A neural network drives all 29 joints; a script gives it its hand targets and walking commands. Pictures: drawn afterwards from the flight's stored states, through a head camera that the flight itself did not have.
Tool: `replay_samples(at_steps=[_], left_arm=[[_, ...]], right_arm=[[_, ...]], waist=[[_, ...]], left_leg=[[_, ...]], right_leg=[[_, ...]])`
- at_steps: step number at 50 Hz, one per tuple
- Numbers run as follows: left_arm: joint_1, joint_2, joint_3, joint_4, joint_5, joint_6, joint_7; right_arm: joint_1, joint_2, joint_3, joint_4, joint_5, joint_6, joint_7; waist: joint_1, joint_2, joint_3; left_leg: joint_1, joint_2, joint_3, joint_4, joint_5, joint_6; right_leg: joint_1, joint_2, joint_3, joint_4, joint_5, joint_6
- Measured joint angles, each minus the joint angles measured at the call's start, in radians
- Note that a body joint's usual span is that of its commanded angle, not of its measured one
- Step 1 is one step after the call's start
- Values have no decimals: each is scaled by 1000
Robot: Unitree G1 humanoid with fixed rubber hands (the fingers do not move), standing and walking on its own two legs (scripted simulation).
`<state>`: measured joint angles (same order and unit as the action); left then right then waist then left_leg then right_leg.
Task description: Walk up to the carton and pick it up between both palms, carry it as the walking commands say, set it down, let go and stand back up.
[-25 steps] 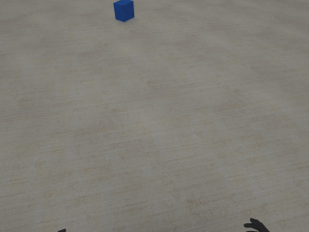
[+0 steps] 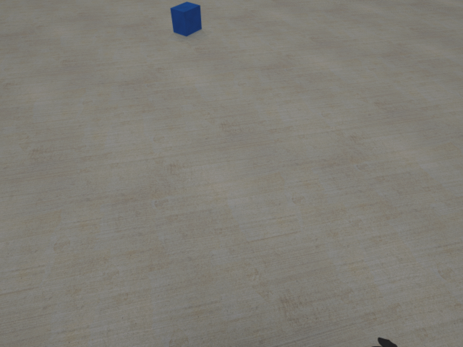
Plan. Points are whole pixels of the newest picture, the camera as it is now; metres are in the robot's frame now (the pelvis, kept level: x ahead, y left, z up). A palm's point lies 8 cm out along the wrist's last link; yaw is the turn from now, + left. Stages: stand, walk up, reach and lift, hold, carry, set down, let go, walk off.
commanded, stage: stand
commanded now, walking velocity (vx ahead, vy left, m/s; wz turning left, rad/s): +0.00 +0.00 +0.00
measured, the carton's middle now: (186, 19) +3.22 +0.38 -0.64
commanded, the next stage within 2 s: walk up in 0.88 s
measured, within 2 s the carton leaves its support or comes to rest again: neither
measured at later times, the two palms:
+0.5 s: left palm out of the picture +0.07 +0.28 -0.11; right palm out of the picture +0.08 -0.29 -0.10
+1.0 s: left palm out of the picture +0.06 +0.28 -0.10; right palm out of the picture +0.06 -0.29 -0.10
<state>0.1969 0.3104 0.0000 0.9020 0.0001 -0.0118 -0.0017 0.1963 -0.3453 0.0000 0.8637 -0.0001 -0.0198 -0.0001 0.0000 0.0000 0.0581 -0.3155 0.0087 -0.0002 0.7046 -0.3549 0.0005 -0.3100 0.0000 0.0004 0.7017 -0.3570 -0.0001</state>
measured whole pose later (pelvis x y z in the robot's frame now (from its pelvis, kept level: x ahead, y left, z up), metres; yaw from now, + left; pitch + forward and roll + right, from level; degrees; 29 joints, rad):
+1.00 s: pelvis -0.02 +0.00 +0.01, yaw +0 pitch -1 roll +0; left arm 0.19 0.31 0.00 0.97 0.00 -0.02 -0.01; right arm 0.20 -0.35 0.00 0.94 0.00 -0.03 0.00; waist 0.00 0.00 0.01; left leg -0.31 0.01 0.00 0.57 -0.25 0.00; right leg -0.31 0.00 0.00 0.57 -0.25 0.00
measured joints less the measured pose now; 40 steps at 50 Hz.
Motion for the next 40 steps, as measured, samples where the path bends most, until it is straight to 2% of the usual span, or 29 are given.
replay_samples(at_steps=[40], left_arm=[[-3, 0, 0, 63, 0, -6, -6]], right_arm=[[0, 0, 0, 68, 0, -9, 0]], waist=[[0, 0, -45]], left_leg=[[2, 0, 0, -114, 89, -4]], right_leg=[[-1, 0, 0, -108, 86, 0]])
